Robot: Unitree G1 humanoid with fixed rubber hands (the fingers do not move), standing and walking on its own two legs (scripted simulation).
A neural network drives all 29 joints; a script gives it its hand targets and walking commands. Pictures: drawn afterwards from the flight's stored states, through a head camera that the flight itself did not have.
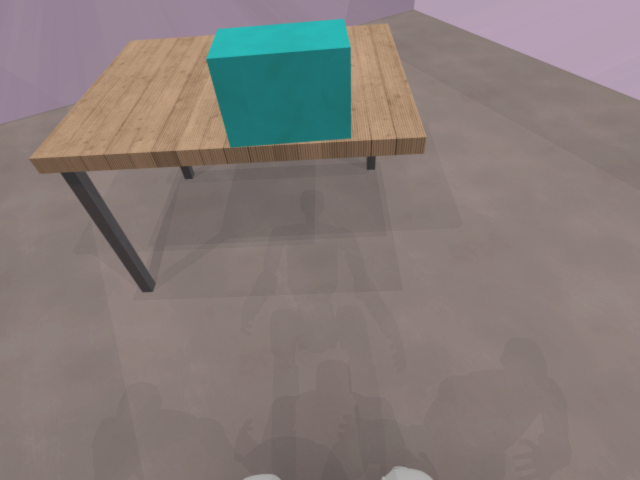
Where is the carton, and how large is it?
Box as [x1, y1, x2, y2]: [206, 19, 350, 147]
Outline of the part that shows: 343,19 217,29 206,59 230,147 350,137 350,46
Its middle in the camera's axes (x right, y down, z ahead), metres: -0.09 -0.37 +0.96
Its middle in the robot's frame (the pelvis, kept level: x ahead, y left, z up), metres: +0.98 +0.08 +0.03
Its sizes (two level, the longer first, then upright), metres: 0.307 0.174 0.222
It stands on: a table, 0.65 m high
